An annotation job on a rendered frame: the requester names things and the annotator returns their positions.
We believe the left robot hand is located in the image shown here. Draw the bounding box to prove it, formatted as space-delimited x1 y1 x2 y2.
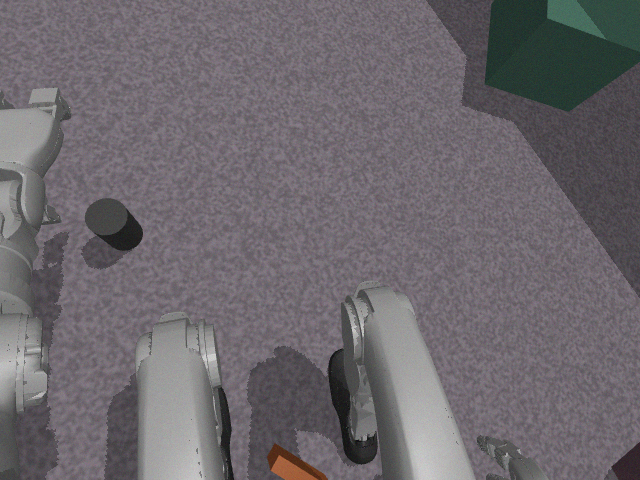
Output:
0 88 72 225

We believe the left robot foot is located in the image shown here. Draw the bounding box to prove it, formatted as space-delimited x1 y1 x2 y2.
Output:
218 387 234 480

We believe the right robot foot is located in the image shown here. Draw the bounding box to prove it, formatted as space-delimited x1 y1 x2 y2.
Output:
328 348 378 464

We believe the left robot arm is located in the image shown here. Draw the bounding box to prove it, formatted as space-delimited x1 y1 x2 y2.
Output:
0 162 49 480

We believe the right robot hand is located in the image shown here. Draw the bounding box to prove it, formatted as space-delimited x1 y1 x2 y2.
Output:
477 436 549 480

